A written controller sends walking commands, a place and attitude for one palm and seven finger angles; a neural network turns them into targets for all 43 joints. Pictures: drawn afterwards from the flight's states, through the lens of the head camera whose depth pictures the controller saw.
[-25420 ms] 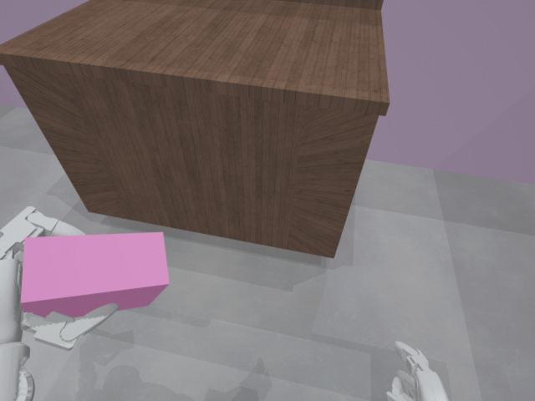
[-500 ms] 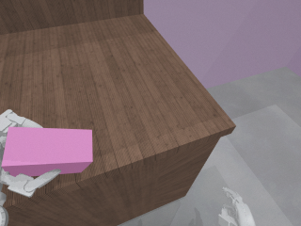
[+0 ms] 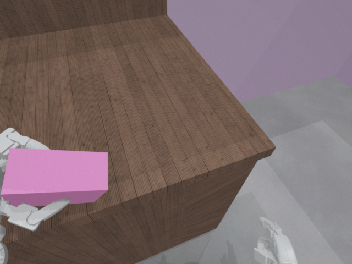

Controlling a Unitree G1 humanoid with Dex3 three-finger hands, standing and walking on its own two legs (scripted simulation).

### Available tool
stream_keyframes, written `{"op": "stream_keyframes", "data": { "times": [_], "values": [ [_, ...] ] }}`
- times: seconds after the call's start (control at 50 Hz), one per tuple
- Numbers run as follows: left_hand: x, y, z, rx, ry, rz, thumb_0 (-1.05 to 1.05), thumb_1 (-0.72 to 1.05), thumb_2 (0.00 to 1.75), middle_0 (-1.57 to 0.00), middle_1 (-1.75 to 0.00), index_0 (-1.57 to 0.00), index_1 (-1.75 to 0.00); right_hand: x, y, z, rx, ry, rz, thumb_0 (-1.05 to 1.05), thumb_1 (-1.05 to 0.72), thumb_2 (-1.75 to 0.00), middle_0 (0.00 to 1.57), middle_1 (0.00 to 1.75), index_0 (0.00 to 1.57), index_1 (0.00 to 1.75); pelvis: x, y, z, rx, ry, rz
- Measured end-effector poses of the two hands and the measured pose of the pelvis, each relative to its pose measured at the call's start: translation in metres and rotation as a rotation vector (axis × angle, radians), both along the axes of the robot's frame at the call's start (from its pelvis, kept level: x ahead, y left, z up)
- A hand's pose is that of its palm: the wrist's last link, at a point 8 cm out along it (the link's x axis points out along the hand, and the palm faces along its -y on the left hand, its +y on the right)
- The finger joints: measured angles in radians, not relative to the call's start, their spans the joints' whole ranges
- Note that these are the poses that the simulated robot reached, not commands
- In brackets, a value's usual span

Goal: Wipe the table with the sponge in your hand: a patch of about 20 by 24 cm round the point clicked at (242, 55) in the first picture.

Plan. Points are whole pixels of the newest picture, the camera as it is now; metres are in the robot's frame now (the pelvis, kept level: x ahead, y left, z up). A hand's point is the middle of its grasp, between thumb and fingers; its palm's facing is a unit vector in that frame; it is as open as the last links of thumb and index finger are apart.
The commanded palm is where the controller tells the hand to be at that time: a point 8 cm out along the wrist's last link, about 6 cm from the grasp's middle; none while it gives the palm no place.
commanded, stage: shuffle to correct the standing spot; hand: left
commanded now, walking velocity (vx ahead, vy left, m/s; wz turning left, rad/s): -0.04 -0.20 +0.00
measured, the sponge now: (74, 179) +0.23 +0.19 +0.14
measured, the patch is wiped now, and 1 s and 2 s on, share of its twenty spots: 0.00 0.00 0.00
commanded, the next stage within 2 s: come to a stop and stand still in 0.48 s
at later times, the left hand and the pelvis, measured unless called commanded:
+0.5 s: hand (35, 180) +0.21 +0.24 +0.17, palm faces +0.34 -0.85 -0.41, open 10.5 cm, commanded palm +0.16 +0.28 +0.18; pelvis +0.00 +0.00 +0.00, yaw +0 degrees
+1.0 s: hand (11, 181) +0.21 +0.27 +0.17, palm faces +0.32 -0.87 -0.38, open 10.5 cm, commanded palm +0.16 +0.31 +0.18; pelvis -0.01 +0.04 +0.00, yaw -2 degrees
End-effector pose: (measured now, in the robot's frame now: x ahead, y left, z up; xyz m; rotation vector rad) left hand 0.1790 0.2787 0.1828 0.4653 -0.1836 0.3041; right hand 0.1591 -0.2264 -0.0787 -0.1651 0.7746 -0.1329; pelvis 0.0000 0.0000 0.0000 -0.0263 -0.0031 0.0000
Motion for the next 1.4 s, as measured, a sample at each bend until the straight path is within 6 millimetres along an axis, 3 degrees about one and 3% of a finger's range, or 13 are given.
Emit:
{"op": "stream_keyframes", "data": {
  "times": [0.62, 0.68, 0.74, 0.84, 0.92, 1.06, 1.14, 1.24, 1.4],
  "values": [
    [-0.002, -0.001, -0.001, -0.011, -0.001, 0.010, -0.02, -0.53, 1.03, -0.67, -1.34, -0.69, -1.34, -0.003, -0.003, -0.001, -0.007, 0.003, -0.001, 0.02, -0.90, -0.90, 0.20, 0.30, 0.21, 0.30, 0.000, -0.001, 0.000, 0.002, 0.001, 0.005],
    [0.011, 0.020, 0.022, 0.140, -0.102, -0.019, -0.02, -0.54, 1.03, -0.68, -1.33, -0.70, -1.33, -0.008, -0.003, 0.001, -0.047, 0.017, 0.050, 0.01, -0.90, -0.90, 0.20, 0.30, 0.21, 0.30, -0.004, -0.005, 0.002, 0.015, 0.003, 0.009],
    [0.020, 0.042, 0.022, 0.117, -0.135, 0.050, -0.02, -0.54, 1.03, -0.68, -1.33, -0.70, -1.33, -0.010, -0.006, 0.008, -0.044, -0.025, 0.060, 0.02, -0.90, -0.90, 0.20, 0.30, 0.21, 0.30, -0.009, -0.001, 0.002, 0.027, 0.006, -0.024],
    [0.012, 0.018, -0.001, 0.040, -0.077, -0.017, -0.02, -0.54, 1.03, -0.68, -1.33, -0.70, -1.33, -0.014, -0.010, 0.013, -0.039, -0.116, 0.014, 0.02, -0.90, -0.90, 0.20, 0.30, 0.21, 0.30, -0.017, 0.014, -0.003, 0.025, -0.007, -0.034],
    [-0.003, 0.011, -0.001, 0.001, -0.105, -0.091, -0.01, -0.54, 1.03, -0.68, -1.33, -0.70, -1.33, -0.022, 0.000, 0.016, -0.067, -0.103, -0.012, 0.02, -0.90, -0.90, 0.20, 0.30, 0.21, 0.30, -0.017, 0.026, -0.002, 0.009, -0.005, -0.039],
    [-0.004, 0.056, -0.002, 0.004, -0.116, -0.013, -0.01, -0.54, 1.03, -0.68, -1.33, -0.70, -1.33, -0.030, 0.039, 0.017, -0.072, -0.050, 0.014, 0.02, -0.90, -0.90, 0.20, 0.30, 0.20, 0.30, -0.014, 0.047, 0.005, 0.011, -0.011, -0.034],
    [0.000, 0.071, -0.005, -0.016, -0.113, 0.026, -0.01, -0.54, 1.03, -0.68, -1.33, -0.70, -1.33, -0.024, 0.062, 0.018, -0.045, -0.059, 0.052, 0.02, -0.90, -0.90, 0.20, 0.30, 0.21, 0.30, -0.014, 0.058, 0.007, 0.006, -0.010, -0.032],
    [0.001, 0.073, -0.006, -0.029, -0.109, -0.003, -0.01, -0.54, 1.03, -0.68, -1.33, -0.70, -1.33, -0.012, 0.083, 0.023, -0.027, -0.083, 0.082, 0.02, -0.90, -0.90, 0.20, 0.30, 0.21, 0.30, -0.013, 0.069, 0.009, 0.002, -0.007, -0.031],
    [0.000, 0.085, -0.005, -0.023, -0.107, -0.025, -0.01, -0.54, 1.03, -0.68, -1.33, -0.70, -1.33, 0.002, 0.095, 0.029, -0.035, -0.107, 0.089, 0.02, -0.90, -0.90, 0.21, 0.30, 0.21, 0.30, -0.011, 0.080, 0.009, -0.003, -0.008, -0.030]
  ]
}}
